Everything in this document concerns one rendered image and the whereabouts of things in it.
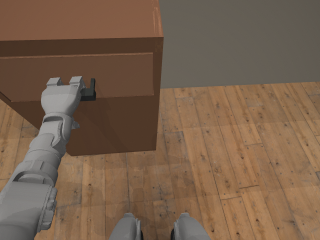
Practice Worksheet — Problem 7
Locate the robot left thigh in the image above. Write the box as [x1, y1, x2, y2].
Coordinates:
[108, 217, 141, 240]

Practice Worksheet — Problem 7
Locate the robot left forearm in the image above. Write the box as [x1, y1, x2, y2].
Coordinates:
[0, 112, 73, 202]

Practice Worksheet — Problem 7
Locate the left robot hand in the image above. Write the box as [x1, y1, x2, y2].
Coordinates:
[41, 76, 86, 129]

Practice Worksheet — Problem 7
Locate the robot left upper arm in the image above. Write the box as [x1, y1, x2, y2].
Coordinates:
[0, 181, 58, 240]

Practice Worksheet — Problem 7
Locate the right robot shin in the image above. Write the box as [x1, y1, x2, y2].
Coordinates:
[178, 213, 190, 220]

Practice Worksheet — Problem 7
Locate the drawer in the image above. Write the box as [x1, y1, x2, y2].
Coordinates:
[0, 52, 153, 101]

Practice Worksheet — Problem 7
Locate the cabinet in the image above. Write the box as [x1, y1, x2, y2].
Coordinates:
[0, 0, 164, 157]

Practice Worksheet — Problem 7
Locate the handle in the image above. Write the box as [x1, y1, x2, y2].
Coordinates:
[80, 78, 96, 102]

